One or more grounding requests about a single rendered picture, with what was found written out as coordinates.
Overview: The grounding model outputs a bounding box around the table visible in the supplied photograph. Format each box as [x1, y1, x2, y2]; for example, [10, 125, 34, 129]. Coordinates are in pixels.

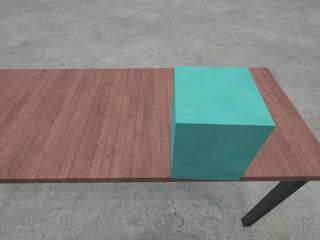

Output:
[0, 67, 320, 227]

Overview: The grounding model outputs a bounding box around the carton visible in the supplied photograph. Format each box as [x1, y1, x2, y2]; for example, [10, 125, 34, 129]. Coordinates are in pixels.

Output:
[171, 66, 276, 181]

